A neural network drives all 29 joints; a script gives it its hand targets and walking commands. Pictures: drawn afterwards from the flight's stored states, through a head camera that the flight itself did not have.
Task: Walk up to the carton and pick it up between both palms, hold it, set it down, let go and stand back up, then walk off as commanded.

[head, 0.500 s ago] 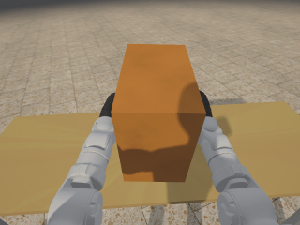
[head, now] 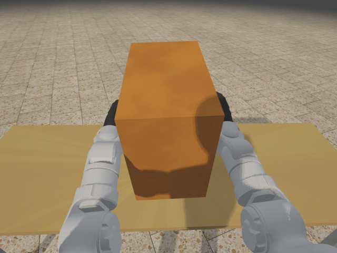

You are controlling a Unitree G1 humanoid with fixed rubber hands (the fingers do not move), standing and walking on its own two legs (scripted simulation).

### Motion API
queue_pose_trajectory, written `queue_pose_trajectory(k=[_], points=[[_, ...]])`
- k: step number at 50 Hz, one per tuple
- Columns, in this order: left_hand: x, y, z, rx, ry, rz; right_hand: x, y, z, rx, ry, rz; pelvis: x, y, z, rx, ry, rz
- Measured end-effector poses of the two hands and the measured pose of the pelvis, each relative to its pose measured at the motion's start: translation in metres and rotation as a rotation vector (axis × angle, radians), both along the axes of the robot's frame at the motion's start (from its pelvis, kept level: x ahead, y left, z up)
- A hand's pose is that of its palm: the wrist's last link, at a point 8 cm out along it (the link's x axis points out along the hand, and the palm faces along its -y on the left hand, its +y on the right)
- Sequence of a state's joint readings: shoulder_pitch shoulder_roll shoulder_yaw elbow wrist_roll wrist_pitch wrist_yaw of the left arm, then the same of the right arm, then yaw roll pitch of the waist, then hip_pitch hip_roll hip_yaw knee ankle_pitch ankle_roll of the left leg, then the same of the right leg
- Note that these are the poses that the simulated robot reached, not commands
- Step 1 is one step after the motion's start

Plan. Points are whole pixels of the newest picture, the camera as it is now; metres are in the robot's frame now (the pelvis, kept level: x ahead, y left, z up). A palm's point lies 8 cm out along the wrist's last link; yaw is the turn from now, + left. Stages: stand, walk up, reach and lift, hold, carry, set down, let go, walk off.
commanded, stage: reach and lift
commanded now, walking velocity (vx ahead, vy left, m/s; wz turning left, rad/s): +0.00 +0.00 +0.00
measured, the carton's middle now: (167, 118) +0.44 +0.03 +0.15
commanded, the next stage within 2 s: hold in 1.02 s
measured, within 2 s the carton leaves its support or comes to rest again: neither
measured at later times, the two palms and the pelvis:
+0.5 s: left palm (102, 120) +0.38 +0.18 +0.18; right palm (216, 114) +0.40 -0.09 +0.19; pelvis +0.01 +0.01 +0.00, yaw +0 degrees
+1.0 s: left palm (107, 124) +0.37 +0.17 +0.18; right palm (223, 120) +0.38 -0.10 +0.19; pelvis +0.00 +0.01 +0.00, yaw +0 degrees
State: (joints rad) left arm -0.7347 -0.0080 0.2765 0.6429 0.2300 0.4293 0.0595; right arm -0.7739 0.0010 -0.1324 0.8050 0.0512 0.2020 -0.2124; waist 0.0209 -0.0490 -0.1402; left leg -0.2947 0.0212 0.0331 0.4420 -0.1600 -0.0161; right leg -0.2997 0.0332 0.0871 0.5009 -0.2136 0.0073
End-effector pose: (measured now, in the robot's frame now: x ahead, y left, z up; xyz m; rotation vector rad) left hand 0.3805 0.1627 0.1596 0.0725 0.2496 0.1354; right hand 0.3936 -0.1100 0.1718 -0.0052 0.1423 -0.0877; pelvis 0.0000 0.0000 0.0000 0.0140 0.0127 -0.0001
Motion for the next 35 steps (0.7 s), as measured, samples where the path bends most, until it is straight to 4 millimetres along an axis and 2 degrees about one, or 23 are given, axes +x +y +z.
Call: queue_pose_trajectory(k=[9,16,20,24,28,35], points=[[0.009,0.009,0.007,0.004,0.004,0.016,0.011,0.009,0.002,-0.007,0.002,0.008,0.008,0.006,0.003,-0.009,0.009,0.000],[0.009,0.016,0.025,0.015,-0.051,0.030,0.015,0.017,0.022,0.018,-0.055,0.018,0.012,0.010,0.004,-0.014,-0.004,0.000],[0.006,0.020,0.030,0.027,-0.049,0.029,0.013,0.020,0.026,0.011,-0.054,0.023,0.012,0.012,0.004,-0.017,-0.030,0.000],[0.001,0.020,0.026,0.040,-0.018,0.018,0.009,0.020,0.022,0.006,-0.026,0.023,0.009,0.013,0.005,-0.018,-0.054,0.000],[-0.003,0.018,0.024,0.046,-0.010,0.013,0.003,0.018,0.020,0.004,-0.020,0.021,0.005,0.013,0.004,-0.018,-0.061,0.000],[-0.012,0.012,0.031,0.055,-0.034,0.002,-0.009,0.012,0.027,0.010,-0.046,0.007,-0.003,0.014,0.004,-0.019,-0.072,0.000]])
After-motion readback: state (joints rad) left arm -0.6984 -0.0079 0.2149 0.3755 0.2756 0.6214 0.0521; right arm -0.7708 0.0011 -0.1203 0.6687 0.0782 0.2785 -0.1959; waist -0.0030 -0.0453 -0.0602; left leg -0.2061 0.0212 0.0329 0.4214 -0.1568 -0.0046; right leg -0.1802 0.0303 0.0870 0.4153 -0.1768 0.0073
